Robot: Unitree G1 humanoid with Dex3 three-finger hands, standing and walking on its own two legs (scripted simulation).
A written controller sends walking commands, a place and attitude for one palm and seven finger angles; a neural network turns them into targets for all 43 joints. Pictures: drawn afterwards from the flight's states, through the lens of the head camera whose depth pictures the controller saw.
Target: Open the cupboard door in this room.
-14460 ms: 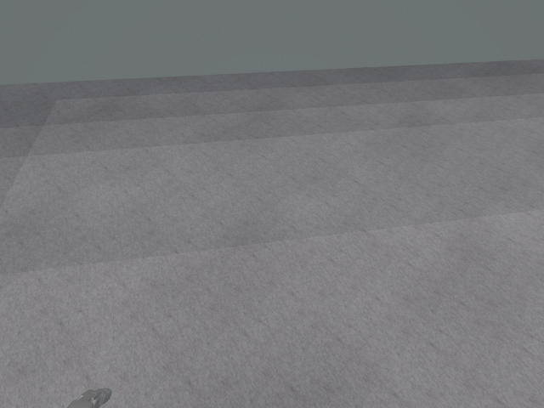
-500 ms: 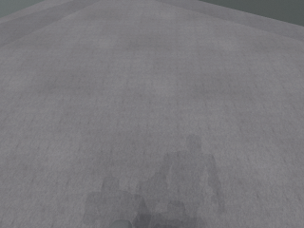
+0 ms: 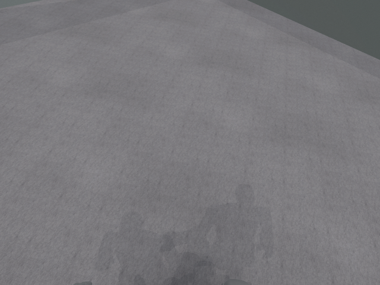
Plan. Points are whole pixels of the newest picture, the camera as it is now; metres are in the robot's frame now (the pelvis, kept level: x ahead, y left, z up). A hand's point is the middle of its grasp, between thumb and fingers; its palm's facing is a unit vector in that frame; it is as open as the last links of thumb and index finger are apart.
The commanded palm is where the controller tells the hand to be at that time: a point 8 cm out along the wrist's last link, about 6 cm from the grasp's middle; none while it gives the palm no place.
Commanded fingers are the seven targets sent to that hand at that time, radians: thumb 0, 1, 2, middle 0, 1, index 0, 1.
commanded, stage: turn or walk to find it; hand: left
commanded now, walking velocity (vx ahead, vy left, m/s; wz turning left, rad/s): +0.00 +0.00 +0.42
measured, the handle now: out of the picture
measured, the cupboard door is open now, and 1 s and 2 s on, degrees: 0 0 0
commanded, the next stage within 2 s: none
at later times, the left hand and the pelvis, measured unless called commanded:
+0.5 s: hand out of the picture +0.00 +0.13 -0.15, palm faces +0.26 -0.93 -0.28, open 7.4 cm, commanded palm none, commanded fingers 0.00 0.90 0.90 -0.20 -0.30 -0.20 -0.30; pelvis -0.02 -0.07 +0.00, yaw +14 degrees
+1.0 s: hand out of the picture -0.11 +0.20 -0.18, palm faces +0.48 -0.85 -0.22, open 7.4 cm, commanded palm none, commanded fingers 0.00 0.90 0.90 -0.20 -0.30 -0.20 -0.30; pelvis -0.06 -0.01 +0.00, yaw +26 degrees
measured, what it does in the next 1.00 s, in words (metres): steps on the spot, turning left: right foot, then left foot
